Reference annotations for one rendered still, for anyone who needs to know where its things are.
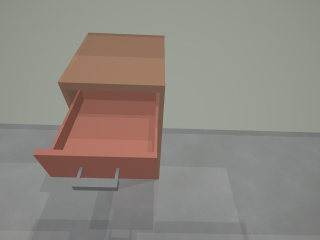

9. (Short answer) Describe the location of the cabinet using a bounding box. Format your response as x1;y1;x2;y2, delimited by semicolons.
58;32;166;179

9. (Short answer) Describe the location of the handle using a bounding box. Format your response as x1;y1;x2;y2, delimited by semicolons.
71;167;120;191

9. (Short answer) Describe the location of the drawer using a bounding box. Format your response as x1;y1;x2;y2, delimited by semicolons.
33;90;159;180

